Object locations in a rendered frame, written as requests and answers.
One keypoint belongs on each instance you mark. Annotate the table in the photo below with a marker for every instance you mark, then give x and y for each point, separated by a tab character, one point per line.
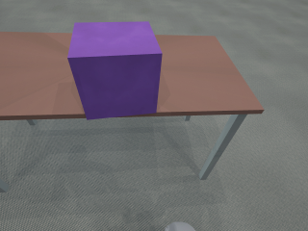
197	78

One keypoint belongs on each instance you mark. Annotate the robot right thigh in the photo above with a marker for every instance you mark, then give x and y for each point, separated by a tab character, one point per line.
179	226

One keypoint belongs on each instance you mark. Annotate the carton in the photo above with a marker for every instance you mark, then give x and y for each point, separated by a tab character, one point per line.
116	67

